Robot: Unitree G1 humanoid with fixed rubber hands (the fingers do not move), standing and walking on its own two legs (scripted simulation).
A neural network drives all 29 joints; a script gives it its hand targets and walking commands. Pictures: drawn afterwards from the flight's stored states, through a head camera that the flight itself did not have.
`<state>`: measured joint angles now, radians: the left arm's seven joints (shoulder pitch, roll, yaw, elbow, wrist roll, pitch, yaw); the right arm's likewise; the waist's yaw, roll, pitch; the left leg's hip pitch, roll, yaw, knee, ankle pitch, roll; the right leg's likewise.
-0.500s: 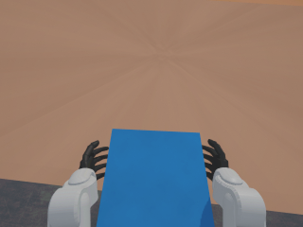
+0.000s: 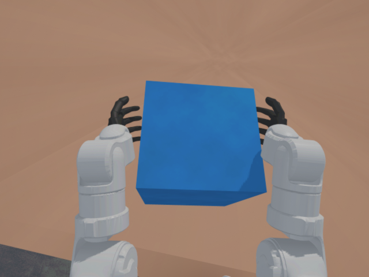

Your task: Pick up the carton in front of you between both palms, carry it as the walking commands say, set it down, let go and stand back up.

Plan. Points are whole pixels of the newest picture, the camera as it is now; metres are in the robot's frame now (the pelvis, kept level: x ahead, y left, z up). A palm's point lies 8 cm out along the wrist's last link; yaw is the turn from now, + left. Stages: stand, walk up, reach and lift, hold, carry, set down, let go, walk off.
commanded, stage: carry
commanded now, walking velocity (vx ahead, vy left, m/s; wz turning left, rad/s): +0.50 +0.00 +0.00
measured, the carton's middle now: (192, 154) +0.37 +0.01 +0.06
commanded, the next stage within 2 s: none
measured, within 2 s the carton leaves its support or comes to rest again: neither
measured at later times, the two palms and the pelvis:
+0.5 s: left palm (157, 41) +0.72 +0.13 +0.15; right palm (257, 45) +0.69 -0.16 +0.15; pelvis +0.33 +0.02 +0.04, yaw -2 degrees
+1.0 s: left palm out of the picture +1.01 +0.16 +0.26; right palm out of the picture +1.05 -0.12 +0.26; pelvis +0.66 -0.01 +0.09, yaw +0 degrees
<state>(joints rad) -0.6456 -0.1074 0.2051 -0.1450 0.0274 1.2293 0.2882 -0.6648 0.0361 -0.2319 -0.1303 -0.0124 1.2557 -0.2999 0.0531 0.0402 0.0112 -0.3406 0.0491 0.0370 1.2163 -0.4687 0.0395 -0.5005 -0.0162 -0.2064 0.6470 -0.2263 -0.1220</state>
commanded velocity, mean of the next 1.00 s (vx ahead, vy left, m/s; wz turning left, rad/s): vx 0.50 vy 0.00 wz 0.00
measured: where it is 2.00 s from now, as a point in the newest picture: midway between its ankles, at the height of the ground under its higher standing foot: (195, 101)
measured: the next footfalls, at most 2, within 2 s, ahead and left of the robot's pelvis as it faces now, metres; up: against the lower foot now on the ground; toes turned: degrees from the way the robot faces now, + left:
left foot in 0.34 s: +0.41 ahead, +0.09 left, +0.03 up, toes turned +4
right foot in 0.70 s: +0.64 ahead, -0.10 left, +0.07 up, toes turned -5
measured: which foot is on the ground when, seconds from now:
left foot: up 0.00-0.32, down 0.34-0.72, up 0.74-1.00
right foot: down 0.00-0.36, up 0.38-0.68, down 0.70-1.00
